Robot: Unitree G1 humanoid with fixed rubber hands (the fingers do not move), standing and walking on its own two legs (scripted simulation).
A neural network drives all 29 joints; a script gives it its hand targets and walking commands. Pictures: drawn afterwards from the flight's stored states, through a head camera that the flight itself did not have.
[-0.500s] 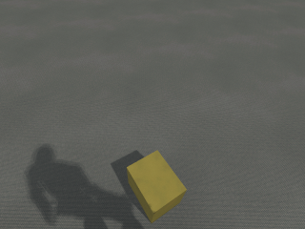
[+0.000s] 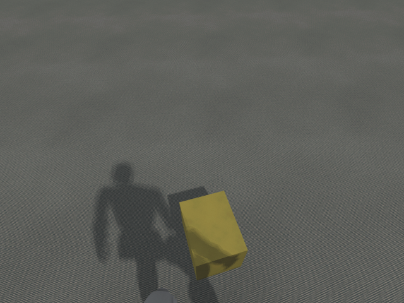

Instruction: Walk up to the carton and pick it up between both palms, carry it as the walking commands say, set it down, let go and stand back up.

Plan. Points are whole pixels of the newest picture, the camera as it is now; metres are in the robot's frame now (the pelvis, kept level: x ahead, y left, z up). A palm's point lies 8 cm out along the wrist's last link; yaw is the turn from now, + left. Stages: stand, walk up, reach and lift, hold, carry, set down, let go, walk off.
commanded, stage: walk up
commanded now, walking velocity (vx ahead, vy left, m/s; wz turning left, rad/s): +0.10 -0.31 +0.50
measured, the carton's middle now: (210, 235) +0.50 -0.02 -0.66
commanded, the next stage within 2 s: none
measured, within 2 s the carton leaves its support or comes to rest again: neither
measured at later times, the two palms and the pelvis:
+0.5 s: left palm out of the picture +0.03 +0.12 -0.14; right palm out of the picture +0.15 -0.36 -0.14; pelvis +0.05 -0.13 +0.00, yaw +11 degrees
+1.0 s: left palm out of the picture -0.02 +0.13 -0.14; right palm (370, 291) +0.19 -0.35 -0.14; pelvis +0.05 -0.13 -0.01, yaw +18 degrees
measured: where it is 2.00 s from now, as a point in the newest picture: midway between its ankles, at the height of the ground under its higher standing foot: outside the picture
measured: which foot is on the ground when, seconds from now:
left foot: up 0.00-0.22, down 0.24-0.54, up 0.56-0.96, down 0.98-1.00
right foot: down 0.00-0.26, up 0.28-0.52, down 0.54-0.98, up 1.00-1.00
